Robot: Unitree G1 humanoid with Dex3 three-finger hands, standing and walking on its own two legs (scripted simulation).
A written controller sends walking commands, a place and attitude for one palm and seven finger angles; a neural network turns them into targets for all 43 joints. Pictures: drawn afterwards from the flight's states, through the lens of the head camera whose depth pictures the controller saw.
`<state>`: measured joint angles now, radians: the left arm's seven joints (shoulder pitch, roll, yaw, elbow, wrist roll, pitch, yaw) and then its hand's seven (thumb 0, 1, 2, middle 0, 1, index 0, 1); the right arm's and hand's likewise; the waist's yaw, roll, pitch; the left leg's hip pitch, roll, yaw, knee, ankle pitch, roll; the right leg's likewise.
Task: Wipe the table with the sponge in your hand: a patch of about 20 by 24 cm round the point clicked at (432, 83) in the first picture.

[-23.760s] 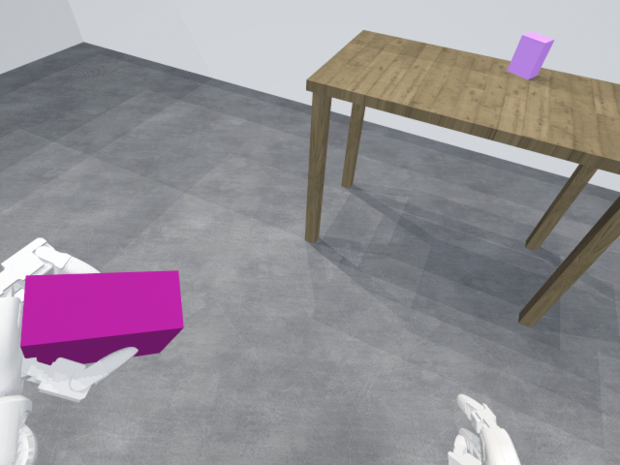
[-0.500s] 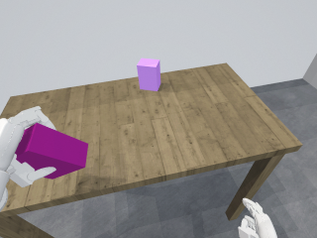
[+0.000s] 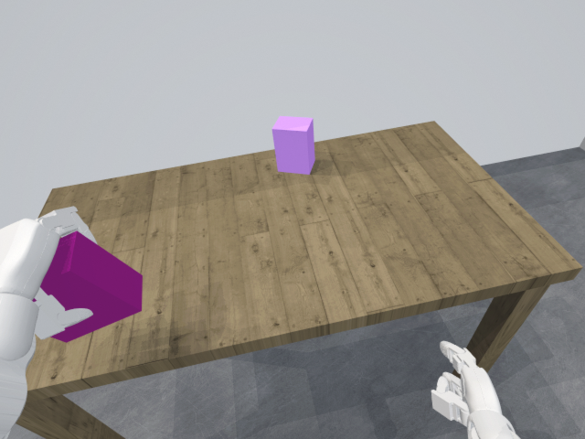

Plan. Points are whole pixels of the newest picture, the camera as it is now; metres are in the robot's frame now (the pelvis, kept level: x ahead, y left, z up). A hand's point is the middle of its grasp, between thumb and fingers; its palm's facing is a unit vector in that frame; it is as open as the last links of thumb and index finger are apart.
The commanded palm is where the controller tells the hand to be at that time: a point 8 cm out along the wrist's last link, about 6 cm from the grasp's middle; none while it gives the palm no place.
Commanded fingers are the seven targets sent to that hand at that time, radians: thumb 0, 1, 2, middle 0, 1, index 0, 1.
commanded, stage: turn the palm down, sponge in hand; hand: left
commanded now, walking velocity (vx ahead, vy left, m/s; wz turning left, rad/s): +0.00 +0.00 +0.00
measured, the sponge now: (83, 296) +0.23 +0.31 +0.12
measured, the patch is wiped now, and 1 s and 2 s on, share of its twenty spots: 0.00 0.00 0.00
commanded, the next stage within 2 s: move the sponge above the wiping area in 0.84 s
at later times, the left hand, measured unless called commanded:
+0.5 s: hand (51, 293) +0.21 +0.32 +0.15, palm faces +0.08 -0.11 -0.99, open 9.9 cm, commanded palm +0.17 +0.32 +0.23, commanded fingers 0.00 0.10 1.30 -1.20 -1.60 -1.20 -1.60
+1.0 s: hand (88, 310) +0.20 +0.28 +0.14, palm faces -0.03 -0.03 -1.00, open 9.9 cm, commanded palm +0.18 +0.29 +0.23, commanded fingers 0.00 0.10 1.30 -1.20 -1.60 -1.20 -1.60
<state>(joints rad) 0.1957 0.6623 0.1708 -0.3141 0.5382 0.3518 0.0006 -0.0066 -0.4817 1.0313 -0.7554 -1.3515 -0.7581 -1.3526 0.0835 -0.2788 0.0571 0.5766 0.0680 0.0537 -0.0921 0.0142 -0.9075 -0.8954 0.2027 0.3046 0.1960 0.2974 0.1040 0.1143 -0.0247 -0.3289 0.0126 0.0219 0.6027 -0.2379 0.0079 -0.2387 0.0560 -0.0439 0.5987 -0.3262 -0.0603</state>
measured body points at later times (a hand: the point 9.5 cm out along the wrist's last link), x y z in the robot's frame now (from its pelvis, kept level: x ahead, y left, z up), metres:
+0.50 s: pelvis -0.02 +0.04 +0.01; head -0.02 +0.00 +0.46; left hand +0.21 +0.33 +0.20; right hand +0.25 -0.15 -0.06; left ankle +0.05 +0.12 -0.73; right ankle +0.00 -0.08 -0.73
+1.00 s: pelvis -0.02 +0.01 +0.01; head -0.03 -0.04 +0.46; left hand +0.20 +0.27 +0.19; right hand +0.25 -0.17 -0.06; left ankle +0.05 +0.12 -0.73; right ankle +0.00 -0.08 -0.73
